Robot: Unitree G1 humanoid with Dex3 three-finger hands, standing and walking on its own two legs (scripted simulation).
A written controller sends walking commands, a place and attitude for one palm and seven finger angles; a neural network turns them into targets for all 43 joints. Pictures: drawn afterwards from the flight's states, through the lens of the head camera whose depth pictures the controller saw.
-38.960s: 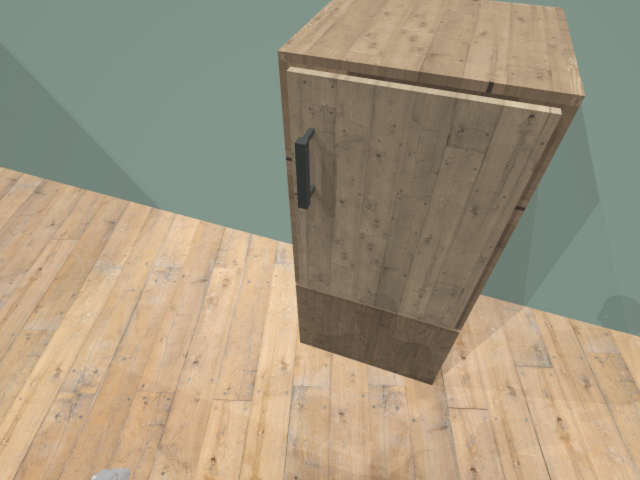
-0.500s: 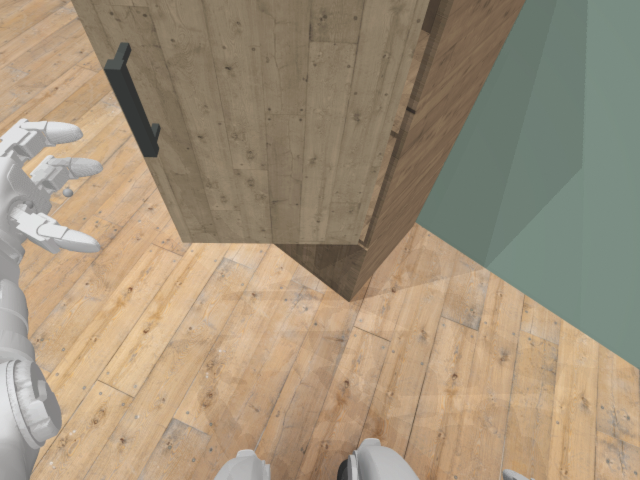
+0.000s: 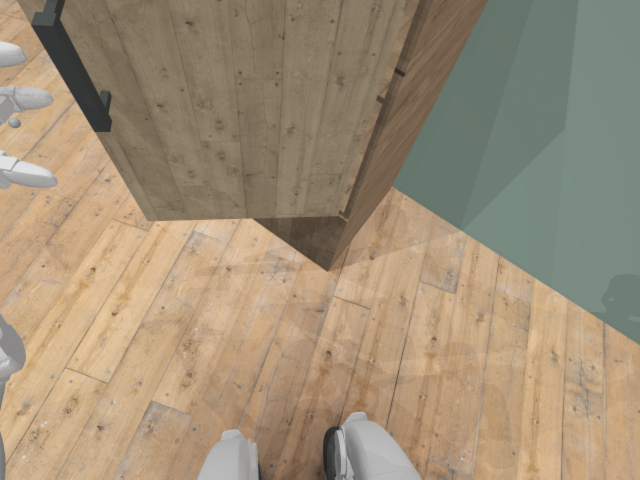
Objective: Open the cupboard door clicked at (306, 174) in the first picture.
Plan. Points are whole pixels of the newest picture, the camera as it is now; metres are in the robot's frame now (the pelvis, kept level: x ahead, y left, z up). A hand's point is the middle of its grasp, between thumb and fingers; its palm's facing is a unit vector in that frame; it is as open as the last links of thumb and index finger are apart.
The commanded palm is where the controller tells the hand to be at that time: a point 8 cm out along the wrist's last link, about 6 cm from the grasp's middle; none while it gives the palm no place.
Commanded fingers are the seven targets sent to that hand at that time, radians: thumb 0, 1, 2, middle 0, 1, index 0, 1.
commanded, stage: move the hooked fingers beside the handle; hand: left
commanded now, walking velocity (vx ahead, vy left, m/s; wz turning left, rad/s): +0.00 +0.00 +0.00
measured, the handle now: (81, 68) +0.58 +0.25 +0.09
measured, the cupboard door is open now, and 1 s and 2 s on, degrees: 41 41 41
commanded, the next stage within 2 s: slide the fingers in behind the handle in 0.98 s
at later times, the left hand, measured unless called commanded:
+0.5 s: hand (17, 105) +0.53 +0.30 +0.09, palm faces +0.00 -1.00 +0.00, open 13.9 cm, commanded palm +0.51 +0.34 +0.09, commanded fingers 0.00 -0.50 0.30 -0.30 -1.20 -0.30 -1.20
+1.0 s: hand (14, 110) +0.52 +0.30 +0.09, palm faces +0.01 -1.00 +0.00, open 13.9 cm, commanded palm +0.51 +0.34 +0.09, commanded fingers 0.00 -0.50 0.30 -0.30 -1.20 -0.30 -1.20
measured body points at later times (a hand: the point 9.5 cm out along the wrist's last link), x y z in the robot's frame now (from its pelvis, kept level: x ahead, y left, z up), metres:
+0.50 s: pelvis +0.01 +0.01 +0.00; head +0.18 +0.05 +0.41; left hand +0.52 +0.36 +0.09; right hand -0.02 -0.26 -0.09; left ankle -0.01 +0.10 -0.68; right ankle +0.03 -0.13 -0.68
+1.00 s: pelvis +0.01 +0.00 -0.01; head +0.17 +0.04 +0.41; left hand +0.51 +0.35 +0.09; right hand +0.01 -0.27 -0.10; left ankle -0.01 +0.10 -0.68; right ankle +0.03 -0.13 -0.68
